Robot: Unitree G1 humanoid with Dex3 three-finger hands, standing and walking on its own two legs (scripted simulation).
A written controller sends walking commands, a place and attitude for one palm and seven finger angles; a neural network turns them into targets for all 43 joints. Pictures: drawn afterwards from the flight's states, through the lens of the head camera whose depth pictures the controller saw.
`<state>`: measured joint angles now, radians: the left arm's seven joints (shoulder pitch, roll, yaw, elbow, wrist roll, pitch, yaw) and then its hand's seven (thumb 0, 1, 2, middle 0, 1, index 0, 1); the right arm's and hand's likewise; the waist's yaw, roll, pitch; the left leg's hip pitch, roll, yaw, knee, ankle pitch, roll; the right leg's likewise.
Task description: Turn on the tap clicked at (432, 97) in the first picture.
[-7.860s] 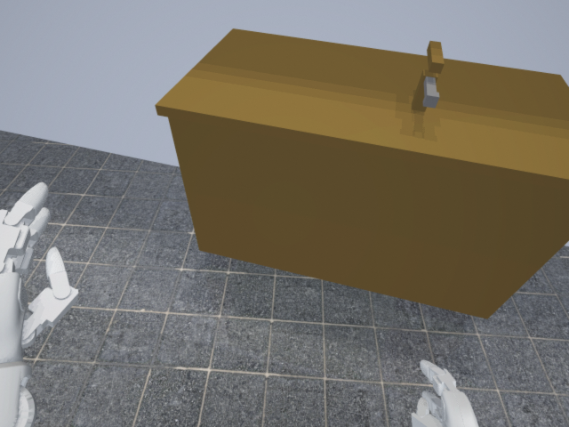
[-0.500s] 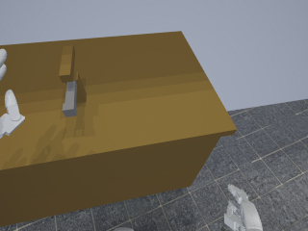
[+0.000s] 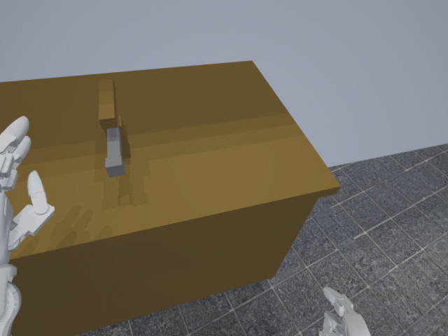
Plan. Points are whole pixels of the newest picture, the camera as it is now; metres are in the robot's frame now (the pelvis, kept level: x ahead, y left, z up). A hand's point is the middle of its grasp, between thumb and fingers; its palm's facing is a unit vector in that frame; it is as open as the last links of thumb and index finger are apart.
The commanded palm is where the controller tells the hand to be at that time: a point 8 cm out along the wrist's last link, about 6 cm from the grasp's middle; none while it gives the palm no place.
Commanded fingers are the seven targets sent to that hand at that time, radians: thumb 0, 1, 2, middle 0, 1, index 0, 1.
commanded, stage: come to a stop and stand still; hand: left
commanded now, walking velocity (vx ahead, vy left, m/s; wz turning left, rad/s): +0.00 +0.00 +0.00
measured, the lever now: (115, 166) +0.37 +0.25 +0.09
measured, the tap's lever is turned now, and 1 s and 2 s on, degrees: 0 0 0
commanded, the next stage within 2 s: look again from close up in 0.94 s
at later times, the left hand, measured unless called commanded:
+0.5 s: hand (63, 187) +0.26 +0.26 +0.17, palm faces +0.38 -0.83 -0.40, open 7.5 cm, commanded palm +0.20 +0.29 +0.18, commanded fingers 0.00 0.90 0.90 -0.20 -0.30 -0.20 -0.30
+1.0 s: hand (81, 194) +0.25 +0.23 +0.16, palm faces +0.37 -0.84 -0.39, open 7.5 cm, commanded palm +0.19 +0.27 +0.18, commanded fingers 0.00 0.90 0.90 -0.20 -0.30 -0.20 -0.30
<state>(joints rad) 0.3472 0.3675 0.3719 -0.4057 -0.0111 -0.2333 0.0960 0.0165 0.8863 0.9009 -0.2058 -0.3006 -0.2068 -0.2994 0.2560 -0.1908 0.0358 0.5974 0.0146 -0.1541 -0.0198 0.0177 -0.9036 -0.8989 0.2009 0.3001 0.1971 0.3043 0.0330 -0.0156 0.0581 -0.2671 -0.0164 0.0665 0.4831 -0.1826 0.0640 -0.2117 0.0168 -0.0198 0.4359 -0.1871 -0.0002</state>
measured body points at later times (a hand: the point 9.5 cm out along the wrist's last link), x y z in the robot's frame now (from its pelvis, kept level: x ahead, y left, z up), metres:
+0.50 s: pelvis +0.04 +0.01 +0.00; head +0.07 +0.03 +0.45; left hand +0.23 +0.30 +0.19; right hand +0.24 -0.20 -0.06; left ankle +0.06 +0.07 -0.74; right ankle +0.03 -0.12 -0.74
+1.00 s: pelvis +0.04 -0.02 +0.01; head +0.05 -0.01 +0.45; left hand +0.23 +0.27 +0.18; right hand +0.22 -0.24 -0.07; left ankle +0.06 +0.07 -0.74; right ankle +0.03 -0.12 -0.74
